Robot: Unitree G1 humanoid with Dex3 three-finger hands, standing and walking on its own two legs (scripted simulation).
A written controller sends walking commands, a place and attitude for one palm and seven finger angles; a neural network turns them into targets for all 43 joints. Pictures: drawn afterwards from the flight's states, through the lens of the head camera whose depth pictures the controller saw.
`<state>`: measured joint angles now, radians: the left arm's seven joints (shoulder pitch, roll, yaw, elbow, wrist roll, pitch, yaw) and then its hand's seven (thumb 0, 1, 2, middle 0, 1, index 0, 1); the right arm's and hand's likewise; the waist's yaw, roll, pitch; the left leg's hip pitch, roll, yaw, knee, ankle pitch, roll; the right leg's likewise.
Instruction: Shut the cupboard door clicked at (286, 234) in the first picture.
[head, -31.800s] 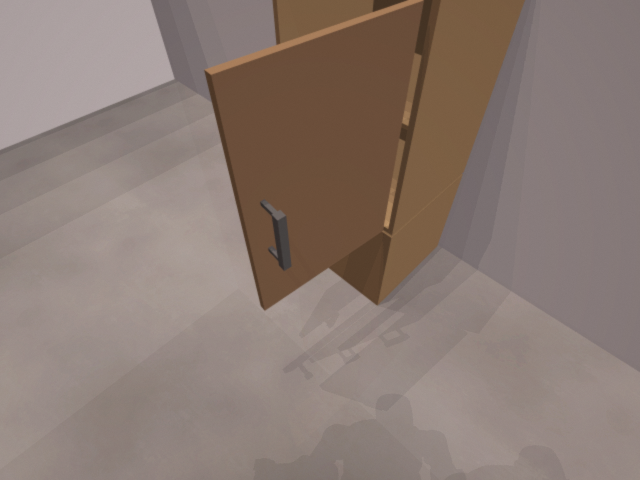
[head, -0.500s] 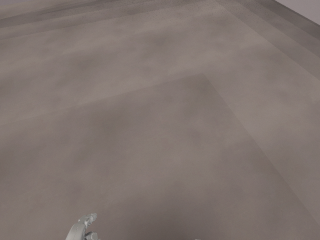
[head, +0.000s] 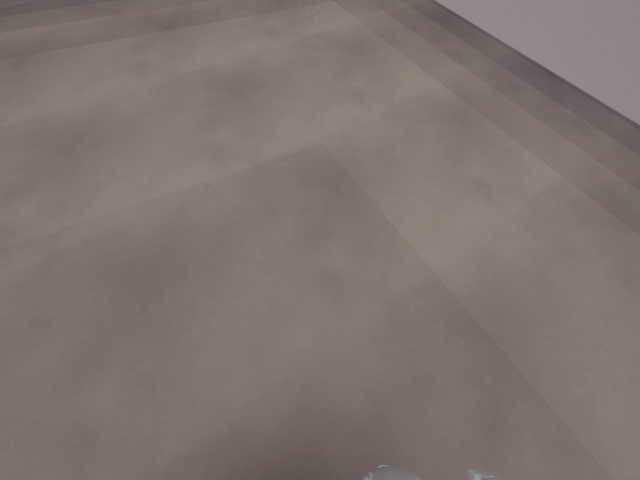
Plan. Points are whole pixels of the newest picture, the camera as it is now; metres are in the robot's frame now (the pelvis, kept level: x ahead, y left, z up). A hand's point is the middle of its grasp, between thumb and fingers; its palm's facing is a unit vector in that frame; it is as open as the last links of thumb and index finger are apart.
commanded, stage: turn to face it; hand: left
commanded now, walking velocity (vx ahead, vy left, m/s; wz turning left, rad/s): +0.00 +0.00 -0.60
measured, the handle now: out of the picture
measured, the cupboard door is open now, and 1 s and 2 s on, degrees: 63 63 63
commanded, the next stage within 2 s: none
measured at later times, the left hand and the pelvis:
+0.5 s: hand (231, 449) +0.17 +0.14 -0.16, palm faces -0.27 -0.93 -0.24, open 7.4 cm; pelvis +0.02 -0.02 -0.01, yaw -17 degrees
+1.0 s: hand (278, 407) +0.24 +0.08 -0.16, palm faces -0.55 -0.79 -0.28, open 7.4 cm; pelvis +0.03 -0.03 -0.01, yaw -35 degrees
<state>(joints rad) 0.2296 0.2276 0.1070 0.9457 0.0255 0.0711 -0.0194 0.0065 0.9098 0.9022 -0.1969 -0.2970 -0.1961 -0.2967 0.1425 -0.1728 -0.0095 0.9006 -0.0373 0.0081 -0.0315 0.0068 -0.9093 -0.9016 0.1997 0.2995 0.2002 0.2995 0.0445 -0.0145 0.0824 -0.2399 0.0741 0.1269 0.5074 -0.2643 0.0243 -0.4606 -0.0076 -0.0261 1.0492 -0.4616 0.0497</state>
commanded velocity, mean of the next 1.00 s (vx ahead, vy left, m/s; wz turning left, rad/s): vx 0.00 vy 0.00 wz -0.60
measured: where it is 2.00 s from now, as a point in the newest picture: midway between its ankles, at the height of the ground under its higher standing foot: outside the picture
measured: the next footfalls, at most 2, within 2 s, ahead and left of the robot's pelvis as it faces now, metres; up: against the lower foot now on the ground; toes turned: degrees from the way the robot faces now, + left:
right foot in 0.20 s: +0.04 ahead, -0.15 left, +0.00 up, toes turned -13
left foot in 0.56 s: +0.13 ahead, +0.09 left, +0.00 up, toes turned -17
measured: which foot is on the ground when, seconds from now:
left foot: down 0.00-0.20, up 0.22-0.54, down 0.56-0.92, up 0.94-1.00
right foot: up 0.00-0.18, down 0.20-0.56, up 0.58-0.90, down 0.92-1.00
